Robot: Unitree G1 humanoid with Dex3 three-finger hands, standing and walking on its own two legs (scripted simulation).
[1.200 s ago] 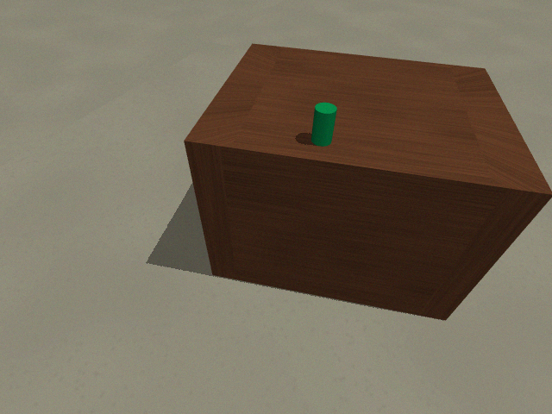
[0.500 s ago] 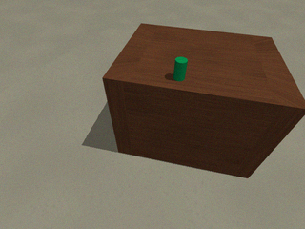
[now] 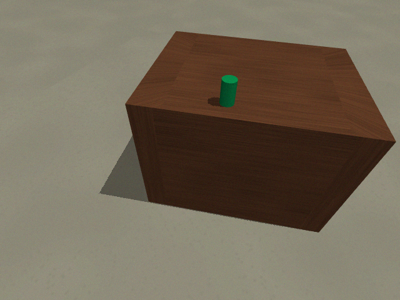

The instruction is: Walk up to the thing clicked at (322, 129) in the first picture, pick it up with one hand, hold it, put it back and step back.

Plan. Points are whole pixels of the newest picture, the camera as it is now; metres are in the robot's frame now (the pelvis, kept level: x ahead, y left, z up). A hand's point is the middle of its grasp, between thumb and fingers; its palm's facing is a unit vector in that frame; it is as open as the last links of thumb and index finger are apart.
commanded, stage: walk up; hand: left
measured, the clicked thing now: (228, 91) +0.85 -0.10 -0.03
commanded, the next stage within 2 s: none
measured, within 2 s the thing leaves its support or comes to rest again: neither
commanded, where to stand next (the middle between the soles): +0.41 -0.24 m, yaw -10 degrees
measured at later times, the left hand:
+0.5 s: hand out of the picture +0.17 +0.15 -0.16, palm faces -0.10 -0.94 -0.32, open 7.4 cm
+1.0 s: hand (191, 190) +0.47 +0.03 -0.15, palm faces -0.27 -0.88 -0.40, open 7.4 cm
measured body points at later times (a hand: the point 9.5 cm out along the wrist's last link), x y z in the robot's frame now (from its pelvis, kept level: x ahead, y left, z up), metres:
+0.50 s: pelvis +0.13 -0.12 -0.01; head +0.14 -0.11 +0.44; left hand +0.18 +0.20 -0.14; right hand +0.17 -0.45 -0.12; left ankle +0.19 +0.00 -0.71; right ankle +0.11 -0.23 -0.74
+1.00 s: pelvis +0.30 -0.22 -0.03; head +0.32 -0.24 +0.42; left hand +0.49 +0.07 -0.12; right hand +0.23 -0.55 -0.15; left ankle +0.25 -0.02 -0.74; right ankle +0.37 -0.36 -0.75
